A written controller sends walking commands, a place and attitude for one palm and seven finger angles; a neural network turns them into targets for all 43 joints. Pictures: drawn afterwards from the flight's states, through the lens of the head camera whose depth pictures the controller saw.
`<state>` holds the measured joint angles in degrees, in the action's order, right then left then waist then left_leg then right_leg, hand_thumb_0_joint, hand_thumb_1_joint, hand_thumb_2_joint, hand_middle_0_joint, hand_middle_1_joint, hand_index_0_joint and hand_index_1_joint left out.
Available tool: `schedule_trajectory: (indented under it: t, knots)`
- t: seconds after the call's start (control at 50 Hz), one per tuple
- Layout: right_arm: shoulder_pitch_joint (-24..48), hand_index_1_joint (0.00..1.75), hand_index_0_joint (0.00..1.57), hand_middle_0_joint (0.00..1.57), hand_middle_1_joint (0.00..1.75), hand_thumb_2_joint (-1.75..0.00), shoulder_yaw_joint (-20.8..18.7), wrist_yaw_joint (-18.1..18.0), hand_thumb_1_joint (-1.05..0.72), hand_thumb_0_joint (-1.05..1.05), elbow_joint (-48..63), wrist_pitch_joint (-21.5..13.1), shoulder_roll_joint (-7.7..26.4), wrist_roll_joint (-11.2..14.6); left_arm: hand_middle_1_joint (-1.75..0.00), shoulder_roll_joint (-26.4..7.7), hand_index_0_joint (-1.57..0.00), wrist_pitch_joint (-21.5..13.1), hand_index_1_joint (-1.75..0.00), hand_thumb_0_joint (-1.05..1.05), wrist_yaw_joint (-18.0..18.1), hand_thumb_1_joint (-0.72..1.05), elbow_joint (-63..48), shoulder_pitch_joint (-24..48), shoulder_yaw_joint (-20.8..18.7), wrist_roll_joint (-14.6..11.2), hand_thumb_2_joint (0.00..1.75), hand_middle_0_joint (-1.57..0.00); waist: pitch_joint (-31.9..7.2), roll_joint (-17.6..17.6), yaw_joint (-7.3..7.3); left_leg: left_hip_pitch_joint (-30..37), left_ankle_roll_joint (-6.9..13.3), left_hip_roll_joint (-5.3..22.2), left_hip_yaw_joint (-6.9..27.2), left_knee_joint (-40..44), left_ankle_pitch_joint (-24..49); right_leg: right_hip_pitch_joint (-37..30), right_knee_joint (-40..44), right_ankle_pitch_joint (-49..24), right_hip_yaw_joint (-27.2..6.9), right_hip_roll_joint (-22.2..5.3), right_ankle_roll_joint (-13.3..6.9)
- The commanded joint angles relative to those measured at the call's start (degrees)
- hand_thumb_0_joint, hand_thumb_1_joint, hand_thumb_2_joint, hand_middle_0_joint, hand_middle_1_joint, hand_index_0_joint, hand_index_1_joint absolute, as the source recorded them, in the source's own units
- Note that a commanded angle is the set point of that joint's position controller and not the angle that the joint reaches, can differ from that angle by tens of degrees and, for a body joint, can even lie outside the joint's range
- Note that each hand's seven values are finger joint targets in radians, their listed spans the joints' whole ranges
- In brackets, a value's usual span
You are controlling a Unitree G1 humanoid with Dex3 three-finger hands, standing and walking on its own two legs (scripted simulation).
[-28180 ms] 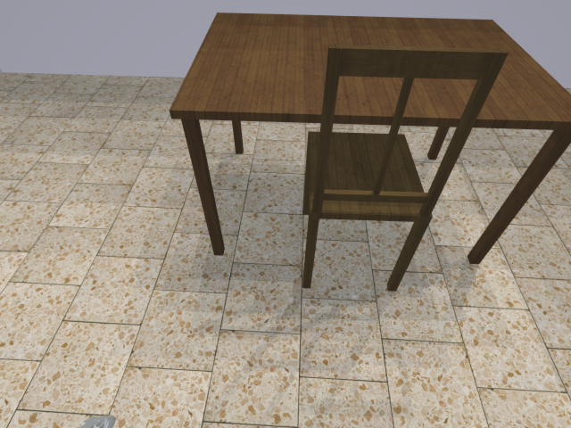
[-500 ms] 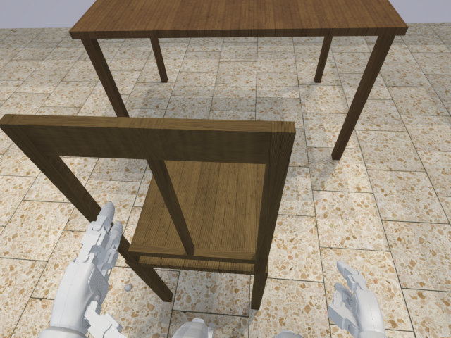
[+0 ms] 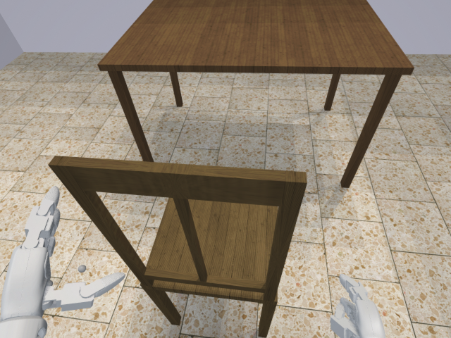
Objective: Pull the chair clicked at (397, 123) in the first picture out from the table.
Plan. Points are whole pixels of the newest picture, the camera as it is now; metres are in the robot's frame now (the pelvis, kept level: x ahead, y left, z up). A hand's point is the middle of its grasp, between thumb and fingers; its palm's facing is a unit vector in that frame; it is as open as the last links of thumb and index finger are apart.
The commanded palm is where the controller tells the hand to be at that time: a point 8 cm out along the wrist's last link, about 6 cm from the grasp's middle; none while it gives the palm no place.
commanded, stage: draw the hand back to the body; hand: left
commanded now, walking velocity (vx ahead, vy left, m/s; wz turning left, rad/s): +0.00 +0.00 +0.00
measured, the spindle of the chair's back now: (194, 246) +0.30 +0.11 -0.04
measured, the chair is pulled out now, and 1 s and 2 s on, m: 0.62 0.62 0.62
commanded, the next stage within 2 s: step back with the hand held close in 0.70 s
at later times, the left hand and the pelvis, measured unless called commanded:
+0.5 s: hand (43, 225) +0.21 +0.26 +0.18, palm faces +0.45 -0.77 -0.44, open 7.8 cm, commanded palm +0.15 +0.30 +0.19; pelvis +0.01 +0.01 +0.02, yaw -1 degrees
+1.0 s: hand (41, 218) +0.21 +0.26 +0.19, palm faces +0.40 -0.74 -0.54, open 7.4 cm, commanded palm +0.14 +0.29 +0.19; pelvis -0.01 +0.00 +0.02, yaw -2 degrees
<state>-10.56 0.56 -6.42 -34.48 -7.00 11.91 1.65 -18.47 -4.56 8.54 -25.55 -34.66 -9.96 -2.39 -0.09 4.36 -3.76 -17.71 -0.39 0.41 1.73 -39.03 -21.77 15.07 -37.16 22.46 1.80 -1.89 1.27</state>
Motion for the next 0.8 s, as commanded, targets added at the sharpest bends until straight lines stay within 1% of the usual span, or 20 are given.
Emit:
schedule_trajectory:
  t: [0.0,0.06,0.1,0.14,0.16,0.18,0.2,0.26,0.3,0.34,0.36,0.38,0.4,0.42,0.46,0.5,0.54,0.6,0.7,0.78]
  knots:
    - [7.8,0.30,0.20,0.20,0.30,-0.90,-1.8,0.4,-0.90,0.00,7.8,-3.3,5.5,0.0,-0.19,-7.3,-0.13,-3.6,-0.19,0.00,0.9,0.36,-10.8,1.9,-8.0,0.2,0.64,-0.13,-3.5,-2.3,0.35,6.7,1.3,1.2,0.6,8.3,19.7,-2.3,7.8,-18.4,0.5,0.3,-2.7]
    - [7.3,0.30,0.20,0.20,0.30,-0.90,-1.9,0.8,-0.90,0.00,7.5,-3.1,5.6,-0.3,-0.21,-8.4,-0.14,-4.4,-0.21,0.00,0.7,0.47,-12.3,3.6,-10.1,0.3,0.69,-0.14,-4.7,-2.3,0.08,9.1,1.4,1.6,0.3,9.6,23.0,-4.0,8.7,-20.4,0.6,0.1,-2.5]
    - [8.2,0.30,0.20,0.20,0.30,-0.90,-1.9,1.1,-0.90,0.00,6.9,-3.0,5.6,-0.4,-0.22,-9.6,-0.15,-4.1,-0.22,0.00,0.8,0.54,-12.2,4.4,-12.0,0.1,0.73,-0.15,-4.1,-0.4,-0.10,9.1,1.2,1.5,0.2,10.3,23.6,-5.5,9.6,-21.2,0.2,0.3,-2.8]
    - [7.8,0.30,0.20,0.20,0.30,-0.90,-2.0,1.2,-0.90,0.00,6.8,-2.9,5.4,-0.4,-0.24,-10.3,-0.16,-4.4,-0.24,0.00,0.9,0.61,-12.8,5.2,-13.6,0.0,0.76,-0.16,-4.6,-1.7,-0.20,10.4,1.3,1.8,0.1,10.9,25.8,-6.3,9.9,-22.5,0.4,0.2,-2.6]
    - [7.6,0.30,0.20,0.20,0.30,-0.90,-1.9,1.3,-0.90,0.00,6.7,-2.9,5.5,-0.6,-0.25,-10.9,-0.16,-4.7,-0.25,0.00,0.8,0.65,-14.1,6.0,-14.3,0.1,0.78,-0.16,-5.7,0.1,-0.37,11.6,1.3,2.0,0.0,11.1,27.9,-6.9,10.2,-23.4,0.3,0.1,-2.6]
    - [7.5,0.30,0.20,0.20,0.30,-0.90,-1.9,1.4,-0.90,0.00,6.5,-2.9,5.3,-0.5,-0.26,-11.1,-0.17,-4.7,-0.26,0.00,0.9,0.68,-14.3,6.3,-14.9,-0.1,0.80,-0.17,-5.6,0.4,-0.38,11.9,1.1,2.1,0.2,11.5,28.9,-7.4,10.3,-23.4,0.4,0.2,-2.6]
    - [8.0,0.30,0.20,0.20,0.30,-0.90,-1.8,1.6,-0.90,0.00,6.2,-3.0,5.5,-0.5,-0.26,-11.8,-0.18,-4.6,-0.26,0.00,0.9,0.72,-14.5,7.3,-15.7,0.0,0.81,-0.18,-5.1,2.6,-0.40,11.8,0.9,1.9,0.0,11.5,29.0,-7.8,10.9,-23.7,0.0,0.3,-2.8]
    - [7.5,0.30,0.20,0.20,0.30,-0.90,-2.0,1.8,-0.90,0.00,5.7,-2.7,5.6,-0.7,-0.29,-12.4,-0.19,-4.9,-0.29,0.00,1.0,0.83,-14.2,8.6,-17.5,-0.3,0.87,-0.19,-5.5,0.5,-0.46,13.0,1.0,2.3,0.0,12.4,30.6,-8.8,11.6,-24.6,0.6,0.3,-2.6]
    - [8.1,0.30,0.20,0.20,0.30,-0.90,-2.2,1.9,-0.90,0.00,5.2,-2.7,5.7,-0.6,-0.30,-13.2,-0.20,-4.8,-0.30,0.00,1.0,0.90,-13.8,9.7,-19.1,-0.5,0.90,-0.20,-5.1,1.1,-0.42,13.3,1.0,2.2,-0.4,12.5,30.4,-9.2,12.4,-25.4,0.1,0.4,-2.7]
    - [8.0,0.30,0.20,0.20,0.30,-0.90,-2.5,2.1,-0.90,0.00,4.9,-2.0,5.7,-0.6,-0.30,-9.7,-0.20,-4.5,-0.30,0.00,0.5,0.90,-9.2,7.2,-16.8,-0.7,0.90,-0.20,-3.1,-2.0,-0.17,12.8,1.1,2.5,-0.6,13.2,29.7,-8.5,12.7,-24.8,0.8,0.3,-2.3]
    - [8.1,0.30,0.20,0.20,0.30,-0.90,-2.8,2.2,-0.90,0.00,4.8,-1.5,5.8,-0.5,-0.30,-9.2,-0.20,-4.3,-0.30,0.00,0.2,0.90,-8.1,6.7,-16.4,-0.8,0.90,-0.20,-3.3,-3.2,-0.11,13.0,1.3,2.4,-0.9,13.2,28.5,-8.4,13.2,-24.8,0.8,0.3,-2.2]
    - [8.3,0.30,0.20,0.20,0.30,-0.90,-2.9,2.3,-0.90,0.00,4.9,-1.1,6.0,-0.5,-0.30,-8.2,-0.20,-4.2,-0.30,0.00,-0.1,0.90,-7.5,6.8,-15.5,-1.0,0.90,-0.20,-2.4,-4.0,0.05,12.4,1.4,2.3,-1.0,13.5,27.5,-8.2,13.3,-24.4,0.9,0.3,-2.2]
    - [8.9,0.30,0.20,0.20,0.30,-0.90,-3.0,2.4,-0.90,0.00,4.9,-0.8,6.1,-0.4,-0.30,-7.7,-0.20,-3.9,-0.30,0.00,-0.3,0.90,-6.4,6.3,-15.1,-1.0,0.90,-0.20,-1.8,-3.4,0.01,11.7,1.4,2.2,-1.1,13.6,26.5,-8.4,13.8,-24.0,0.7,0.4,-2.3]
    - [8.8,0.30,0.20,0.20,0.30,-0.90,-2.9,2.5,-0.90,0.00,5.1,-0.6,6.0,-0.4,-0.30,-8.1,-0.20,-4.1,-0.30,0.00,-0.4,0.90,-6.7,7.1,-15.0,-0.9,0.90,-0.20,-1.6,-3.8,0.09,11.8,1.6,2.1,-1.3,13.9,24.9,-8.2,14.1,-23.5,0.7,0.2,-2.2]
    - [8.9,0.30,0.20,0.20,0.30,-0.90,-3.1,2.2,-0.90,0.00,5.4,-0.7,6.3,-0.6,-0.30,-10.4,-0.20,-5.0,-0.30,0.00,-0.2,0.90,-10.0,8.2,-16.4,-0.9,0.90,-0.20,-3.8,-3.0,-0.33,12.3,1.7,1.8,-1.2,14.2,24.1,-9.2,13.9,-23.3,0.4,0.2,-2.2]
    - [9.2,0.30,0.20,0.20,0.30,-0.90,-2.8,2.1,-0.90,0.00,5.6,-1.5,6.4,-0.6,-0.30,-12.7,-0.20,-5.4,-0.30,0.00,0.2,0.90,-14.1,10.0,-17.4,-0.7,0.90,-0.20,-5.1,1.7,-0.49,12.8,1.4,1.6,-1.1,14.2,23.7,-10.0,14.0,-22.6,-0.2,0.2,-2.6]
    - [8.7,0.30,0.20,0.20,0.30,-0.90,-2.5,1.8,-0.90,0.00,5.7,-2.4,6.0,-0.6,-0.30,-13.4,-0.20,-5.7,-0.30,0.00,0.8,0.90,-15.8,9.2,-18.1,-0.4,0.90,-0.20,-6.5,3.5,-0.83,13.5,1.3,1.6,-0.9,14.5,25.3,-10.8,13.8,-23.0,-0.1,0.1,-2.6]
    - [8.9,0.30,0.20,0.20,0.30,-0.90,-2.4,1.8,-0.90,0.00,5.1,-3.0,6.0,-0.6,-0.30,-13.5,-0.20,-5.3,-0.30,0.00,1.0,0.90,-16.0,9.1,-18.3,-0.5,0.90,-0.20,-5.7,1.9,-0.63,13.1,1.1,1.6,-0.6,14.2,25.2,-10.8,14.4,-23.4,-0.4,0.4,-2.9]
    - [9.5,0.30,0.20,0.20,0.30,-0.90,-2.9,1.6,-0.90,0.00,4.4,-2.4,5.9,-0.4,-0.30,-10.3,-0.20,-4.8,-0.30,0.00,0.5,0.90,-9.4,8.3,-16.8,-0.7,0.90,-0.20,-0.6,-1.4,-0.05,11.8,1.3,1.7,-1.4,14.5,21.1,-8.1,15.3,-21.4,-0.3,0.6,-2.7]
    - [9.5,0.30,0.20,0.20,0.30,-0.90,-3.2,1.7,-0.90,0.00,4.7,-1.7,6.1,-0.5,-0.30,-10.1,-0.20,-5.4,-0.30,0.00,0.0,0.90,-8.6,8.2,-16.8,-0.9,0.90,-0.20,-2.0,-3.2,-0.26,12.1,1.8,1.6,-1.6,14.4,19.8,-8.2,15.1,-20.8,-0.2,0.3,-2.3]
